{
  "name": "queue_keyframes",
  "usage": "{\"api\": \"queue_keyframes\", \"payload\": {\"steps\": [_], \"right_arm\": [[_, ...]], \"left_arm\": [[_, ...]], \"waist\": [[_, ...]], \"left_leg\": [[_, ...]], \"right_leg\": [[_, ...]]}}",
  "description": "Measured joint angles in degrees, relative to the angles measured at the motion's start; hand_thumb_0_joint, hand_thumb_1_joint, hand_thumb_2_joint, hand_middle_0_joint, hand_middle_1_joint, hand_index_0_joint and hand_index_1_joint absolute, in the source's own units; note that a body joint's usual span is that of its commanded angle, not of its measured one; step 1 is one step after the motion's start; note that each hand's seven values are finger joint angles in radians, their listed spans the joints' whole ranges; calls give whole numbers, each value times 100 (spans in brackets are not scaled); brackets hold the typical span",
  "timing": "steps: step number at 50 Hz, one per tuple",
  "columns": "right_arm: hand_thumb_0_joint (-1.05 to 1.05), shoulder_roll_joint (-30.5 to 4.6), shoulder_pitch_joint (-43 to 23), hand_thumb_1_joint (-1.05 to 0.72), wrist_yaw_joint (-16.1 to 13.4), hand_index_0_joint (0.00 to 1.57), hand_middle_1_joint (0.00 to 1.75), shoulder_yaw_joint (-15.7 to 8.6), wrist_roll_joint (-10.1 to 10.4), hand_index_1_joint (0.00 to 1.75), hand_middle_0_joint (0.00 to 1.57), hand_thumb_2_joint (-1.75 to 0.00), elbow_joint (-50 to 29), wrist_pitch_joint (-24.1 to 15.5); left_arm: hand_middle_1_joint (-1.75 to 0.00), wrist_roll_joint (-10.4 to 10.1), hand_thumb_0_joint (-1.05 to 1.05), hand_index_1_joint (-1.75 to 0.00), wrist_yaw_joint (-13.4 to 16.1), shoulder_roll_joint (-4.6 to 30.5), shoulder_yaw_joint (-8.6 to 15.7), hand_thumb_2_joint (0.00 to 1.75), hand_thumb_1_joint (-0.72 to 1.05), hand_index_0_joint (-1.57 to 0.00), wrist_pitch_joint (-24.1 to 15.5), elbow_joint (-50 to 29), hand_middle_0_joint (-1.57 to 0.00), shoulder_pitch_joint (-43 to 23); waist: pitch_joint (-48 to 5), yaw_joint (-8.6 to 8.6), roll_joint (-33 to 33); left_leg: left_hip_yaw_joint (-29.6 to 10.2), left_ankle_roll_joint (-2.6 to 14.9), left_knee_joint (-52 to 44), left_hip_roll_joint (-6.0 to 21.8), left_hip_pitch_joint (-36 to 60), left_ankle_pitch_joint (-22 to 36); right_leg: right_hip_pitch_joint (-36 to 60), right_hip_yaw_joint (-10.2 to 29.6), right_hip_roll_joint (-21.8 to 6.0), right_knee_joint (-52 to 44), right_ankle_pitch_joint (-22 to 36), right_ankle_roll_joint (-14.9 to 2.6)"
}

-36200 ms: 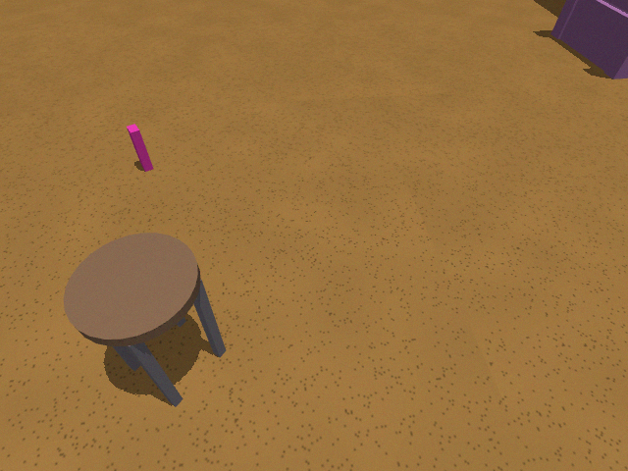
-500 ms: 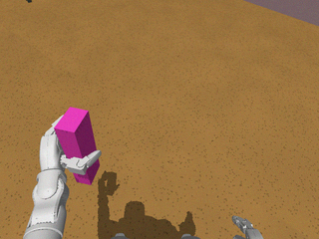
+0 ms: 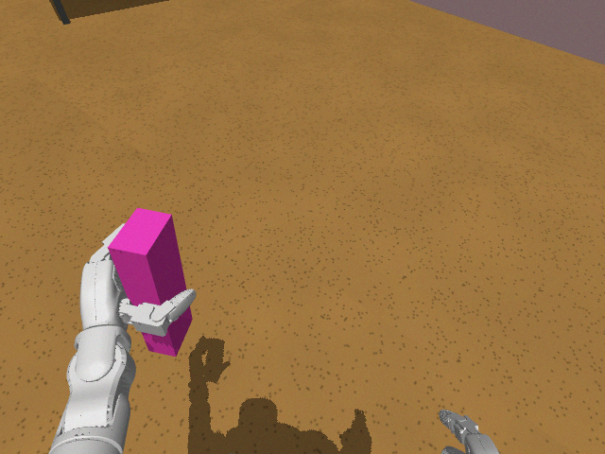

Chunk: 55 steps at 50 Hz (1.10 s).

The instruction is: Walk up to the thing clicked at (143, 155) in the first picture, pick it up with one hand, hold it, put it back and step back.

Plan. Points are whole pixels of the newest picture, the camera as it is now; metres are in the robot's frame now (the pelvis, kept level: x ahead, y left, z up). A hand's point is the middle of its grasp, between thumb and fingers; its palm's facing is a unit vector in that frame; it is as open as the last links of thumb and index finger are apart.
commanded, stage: hold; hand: left
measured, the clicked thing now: (158, 290) +0.33 +0.18 +0.03
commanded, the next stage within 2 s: none
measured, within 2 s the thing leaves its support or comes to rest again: neither
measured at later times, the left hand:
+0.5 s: hand (157, 282) +0.33 +0.17 +0.05, palm faces +0.18 -0.98 -0.03, open 9.9 cm
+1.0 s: hand (153, 284) +0.32 +0.17 +0.06, palm faces +0.19 -0.98 -0.03, open 9.9 cm
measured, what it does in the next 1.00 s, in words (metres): stands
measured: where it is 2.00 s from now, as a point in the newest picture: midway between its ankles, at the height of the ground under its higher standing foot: outside the picture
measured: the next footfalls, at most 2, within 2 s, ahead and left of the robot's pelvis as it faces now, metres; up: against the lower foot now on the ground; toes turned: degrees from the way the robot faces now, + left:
none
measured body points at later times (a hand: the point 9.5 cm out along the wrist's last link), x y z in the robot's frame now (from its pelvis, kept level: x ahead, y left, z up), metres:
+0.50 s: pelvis -0.01 +0.00 +0.01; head +0.03 +0.00 +0.45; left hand +0.31 +0.22 +0.06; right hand +0.12 -0.24 -0.10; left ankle +0.01 +0.13 -0.70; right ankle +0.00 -0.13 -0.70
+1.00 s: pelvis -0.01 +0.00 +0.01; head +0.03 +0.00 +0.46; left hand +0.31 +0.23 +0.06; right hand +0.12 -0.24 -0.10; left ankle +0.01 +0.13 -0.70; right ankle +0.00 -0.13 -0.70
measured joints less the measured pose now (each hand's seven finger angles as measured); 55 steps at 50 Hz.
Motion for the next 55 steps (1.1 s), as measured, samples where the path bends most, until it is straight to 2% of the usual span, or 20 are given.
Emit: {"api": "queue_keyframes", "payload": {"steps": [20, 25, 55], "right_arm": [[1, -8, -19, -90, -12, 20, 30, -1, 18, 30, 20, -90, 72, -68], [1, -7, -36, -90, -7, 20, 30, -17, 9, 30, 20, -90, 62, -73], [1, -5, -62, -90, -3, 20, 30, -20, 5, 30, 20, -90, 126, -126]], "left_arm": [[-123, -13, 4, -117, 19, -29, -30, 114, -42, -71, 61, 68, -80, -82], [-123, 47, 4, -117, 62, -43, -48, 114, -42, -71, 46, 24, -80, -37], [-124, 18, 4, -118, 52, -31, -2, 114, -42, -70, -78, 23, -80, 51]], "waist": [[75, 15, -6], [121, 11, -13], [114, 33, 0]], "left_leg": [[6, -1, -254, -21, 271, 157], [22, -5, -285, -17, 291, 183], [20, -9, -330, -22, 332, 208]], "right_leg": [[258, 0, -17, -221, 136, -2], [263, 17, -13, -237, 161, -7], [298, 16, -16, -268, 177, -11]]}}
